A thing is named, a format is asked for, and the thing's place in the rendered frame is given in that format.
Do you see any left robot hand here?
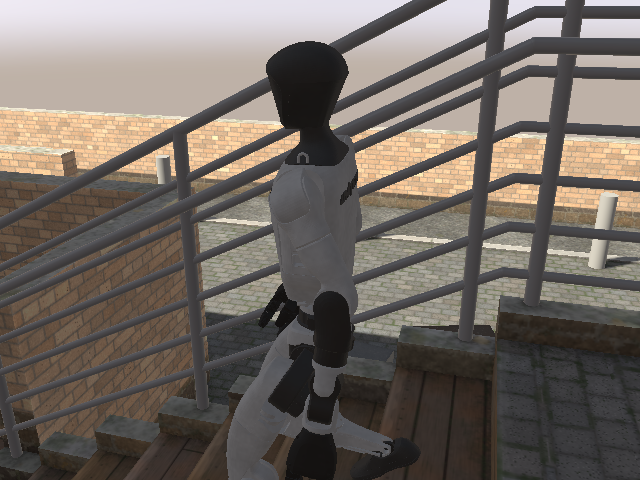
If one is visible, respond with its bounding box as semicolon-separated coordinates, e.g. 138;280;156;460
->
285;427;337;480

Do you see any robot head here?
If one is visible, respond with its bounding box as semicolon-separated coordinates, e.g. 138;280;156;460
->
266;41;349;166

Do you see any robot left upper arm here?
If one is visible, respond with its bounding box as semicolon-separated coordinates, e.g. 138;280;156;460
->
268;167;358;318

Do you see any humanoid robot torso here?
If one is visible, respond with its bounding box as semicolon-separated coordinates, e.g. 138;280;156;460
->
270;146;358;366

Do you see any left robot forearm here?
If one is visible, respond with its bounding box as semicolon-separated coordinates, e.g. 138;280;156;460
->
302;291;355;435

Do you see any right robot hand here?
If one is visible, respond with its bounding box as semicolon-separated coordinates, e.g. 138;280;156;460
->
258;283;299;337

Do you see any robot right upper arm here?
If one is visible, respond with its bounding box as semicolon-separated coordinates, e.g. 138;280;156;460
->
335;135;362;236

